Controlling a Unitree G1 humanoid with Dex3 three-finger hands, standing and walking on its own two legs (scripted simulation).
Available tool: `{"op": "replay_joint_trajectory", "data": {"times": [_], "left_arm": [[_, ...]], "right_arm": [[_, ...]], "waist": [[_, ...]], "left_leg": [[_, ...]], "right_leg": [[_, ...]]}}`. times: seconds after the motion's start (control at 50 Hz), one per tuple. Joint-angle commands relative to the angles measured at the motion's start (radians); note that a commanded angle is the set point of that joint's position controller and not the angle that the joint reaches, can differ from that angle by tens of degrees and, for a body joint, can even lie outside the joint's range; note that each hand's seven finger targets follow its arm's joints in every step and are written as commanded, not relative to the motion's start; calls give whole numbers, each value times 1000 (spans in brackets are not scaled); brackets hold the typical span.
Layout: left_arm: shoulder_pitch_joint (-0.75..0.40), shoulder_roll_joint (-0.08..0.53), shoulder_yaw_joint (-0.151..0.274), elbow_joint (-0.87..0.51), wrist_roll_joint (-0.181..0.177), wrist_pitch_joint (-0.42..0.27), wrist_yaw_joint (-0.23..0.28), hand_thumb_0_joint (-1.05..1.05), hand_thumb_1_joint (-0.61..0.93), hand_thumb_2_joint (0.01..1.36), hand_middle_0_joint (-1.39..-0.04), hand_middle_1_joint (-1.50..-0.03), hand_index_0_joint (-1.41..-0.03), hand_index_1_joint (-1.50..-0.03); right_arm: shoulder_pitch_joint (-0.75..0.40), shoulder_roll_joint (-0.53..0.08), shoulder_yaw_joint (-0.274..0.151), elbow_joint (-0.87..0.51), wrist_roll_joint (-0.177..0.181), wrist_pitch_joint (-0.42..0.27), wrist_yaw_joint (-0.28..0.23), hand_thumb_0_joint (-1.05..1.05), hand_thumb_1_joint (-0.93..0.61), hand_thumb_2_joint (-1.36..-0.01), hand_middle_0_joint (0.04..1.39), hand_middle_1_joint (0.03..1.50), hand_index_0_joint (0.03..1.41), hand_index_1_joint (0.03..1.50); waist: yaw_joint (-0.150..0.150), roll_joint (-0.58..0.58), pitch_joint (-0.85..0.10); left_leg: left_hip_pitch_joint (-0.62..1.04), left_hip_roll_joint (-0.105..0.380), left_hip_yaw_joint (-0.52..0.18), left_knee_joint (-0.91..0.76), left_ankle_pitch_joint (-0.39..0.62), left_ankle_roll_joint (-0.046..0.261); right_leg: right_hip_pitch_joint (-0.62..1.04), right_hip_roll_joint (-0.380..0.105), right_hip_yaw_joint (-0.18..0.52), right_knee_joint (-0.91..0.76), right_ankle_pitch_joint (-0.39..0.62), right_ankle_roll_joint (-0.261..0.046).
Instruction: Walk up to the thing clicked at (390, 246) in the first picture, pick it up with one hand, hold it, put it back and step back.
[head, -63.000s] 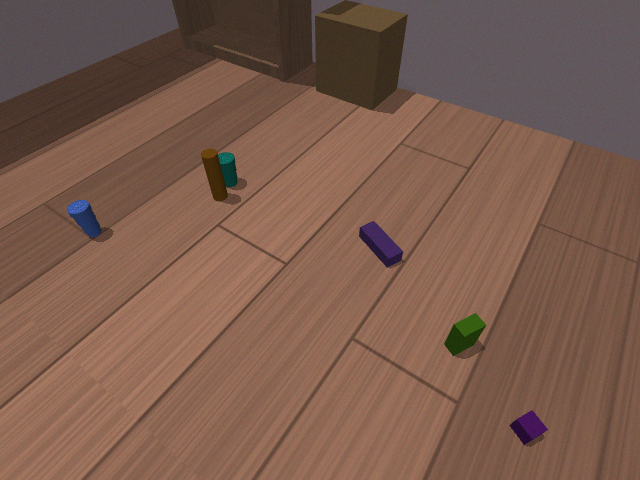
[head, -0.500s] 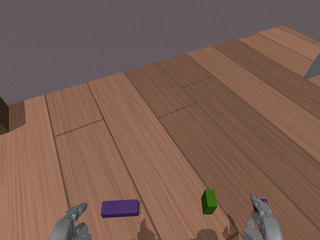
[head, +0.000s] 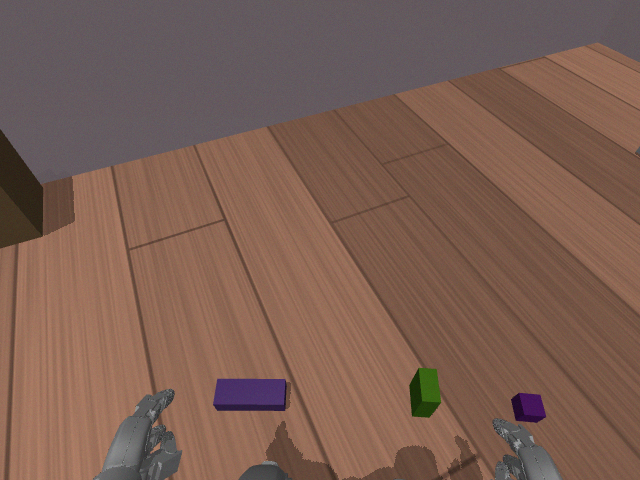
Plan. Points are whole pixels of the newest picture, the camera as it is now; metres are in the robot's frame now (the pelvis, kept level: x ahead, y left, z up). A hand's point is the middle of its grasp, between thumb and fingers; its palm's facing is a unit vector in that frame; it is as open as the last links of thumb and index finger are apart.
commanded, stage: stand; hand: left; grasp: from above
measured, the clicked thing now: (251, 394) +0.44 +0.23 -0.69
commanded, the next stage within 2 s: none
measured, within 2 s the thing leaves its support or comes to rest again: neither
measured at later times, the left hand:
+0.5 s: hand out of the picture +0.05 +0.25 -0.12, palm faces +0.03 -0.94 -0.33, open 7.4 cm
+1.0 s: hand out of the picture +0.05 +0.24 -0.11, palm faces +0.00 -0.94 -0.33, open 7.4 cm
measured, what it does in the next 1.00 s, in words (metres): rises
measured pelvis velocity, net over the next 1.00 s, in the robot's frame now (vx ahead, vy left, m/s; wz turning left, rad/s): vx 0.00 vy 0.00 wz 0.00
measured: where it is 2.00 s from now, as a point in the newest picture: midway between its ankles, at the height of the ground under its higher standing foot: outside the picture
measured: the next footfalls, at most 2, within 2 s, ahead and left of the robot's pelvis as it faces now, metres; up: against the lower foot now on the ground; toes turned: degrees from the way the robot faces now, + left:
none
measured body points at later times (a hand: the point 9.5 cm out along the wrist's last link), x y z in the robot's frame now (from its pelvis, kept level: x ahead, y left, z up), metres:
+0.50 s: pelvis +0.00 +0.01 +0.04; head +0.00 +0.01 +0.49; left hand +0.04 +0.29 -0.09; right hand +0.08 -0.26 -0.09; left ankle +0.04 +0.13 -0.69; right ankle +0.00 -0.14 -0.69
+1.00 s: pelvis +0.00 +0.00 +0.05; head -0.01 +0.00 +0.50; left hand +0.05 +0.29 -0.09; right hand +0.04 -0.29 -0.08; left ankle +0.04 +0.13 -0.69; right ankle +0.00 -0.14 -0.69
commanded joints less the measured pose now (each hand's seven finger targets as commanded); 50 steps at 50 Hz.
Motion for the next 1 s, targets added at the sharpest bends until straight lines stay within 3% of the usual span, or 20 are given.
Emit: {"op": "replay_joint_trajectory", "data": {"times": [0.0,0.08,0.12,0.22,0.24,0.32,0.42,0.5,0.6,0.78,0.88,0.98], "left_arm": [[-27,167,91,81,5,-113,5,0,900,900,-200,-300,-200,-301],[-83,168,91,220,1,-141,10,0,900,900,-200,-300,-200,-301],[-81,167,91,279,0,-154,10,0,900,900,-200,-300,-200,-301],[-69,157,87,412,-11,-160,11,0,900,900,-200,-300,-200,-301],[-55,158,87,438,-12,-162,11,0,900,900,-200,-300,-200,-301],[-55,173,84,520,-18,-170,13,0,900,900,-200,-300,-200,-301],[-66,177,74,601,-18,-167,13,0,900,900,-200,-300,-200,-301],[-79,183,69,648,-14,-168,10,0,900,900,-200,-300,-200,-301],[-100,192,65,678,-17,-177,9,0,900,900,-200,-300,-200,-301],[-116,215,62,710,-16,-177,5,0,900,900,-200,-300,-200,-301],[-130,219,60,719,-24,-181,3,0,900,900,-200,-300,-200,-301],[-135,225,60,731,-26,-177,-1,0,900,900,-200,-300,-200,-301]], "right_arm": [[-37,-177,-97,-41,38,-2,45,0,-900,-900,200,300,200,300],[-43,-172,-104,21,38,22,55,0,-900,-900,200,300,200,300],[-47,-180,-108,46,37,29,54,0,-900,-900,200,300,200,300],[-45,-199,-109,109,39,39,44,0,-900,-900,200,300,200,300],[-59,-201,-109,122,41,39,44,0,-900,-900,200,300,200,300],[-27,-204,-106,181,49,47,31,0,-900,-900,200,300,200,300],[-49,-206,-100,228,58,60,29,0,-900,-900,200,300,200,300],[-54,-203,-98,255,63,67,32,0,-900,-900,200,300,200,300],[-70,-205,-96,281,64,69,37,0,-900,-900,200,300,200,300],[-71,-211,-91,313,65,79,47,0,-900,-900,200,300,200,300],[-69,-214,-85,326,67,73,48,0,-900,-900,200,300,200,300],[-75,-229,-81,336,68,73,45,0,-900,-900,200,300,200,300]], "waist": [[20,-25,-107],[7,-20,-72],[9,-3,-69],[14,89,-20],[24,85,-26],[7,38,-34],[6,34,33],[-3,6,74],[-4,8,51],[-3,-4,98],[-4,9,63],[-2,35,72]], "left_leg": [[188,12,-33,-205,201,72],[215,16,-46,-263,142,73],[238,28,-60,-289,172,76],[263,79,-143,-441,154,80],[289,80,-136,-437,200,77],[366,70,-93,-433,357,60],[365,76,-97,-519,220,49],[368,72,-94,-569,143,38],[413,74,-82,-577,190,36],[385,67,-79,-599,132,30],[408,81,-79,-602,206,31],[385,85,-84,-628,172,29]], "right_leg": [[87,-37,83,-229,155,-72],[111,-48,88,-295,135,-59],[141,-44,72,-306,180,-54],[193,-15,29,-322,196,-37],[211,-21,32,-344,219,-40],[263,-44,53,-408,342,-43],[296,-48,53,-498,275,-38],[299,-51,59,-556,222,-35],[323,-64,66,-595,251,-30],[309,-69,78,-655,120,-28],[343,-73,75,-644,203,-30],[358,-66,64,-638,220,-30]]}}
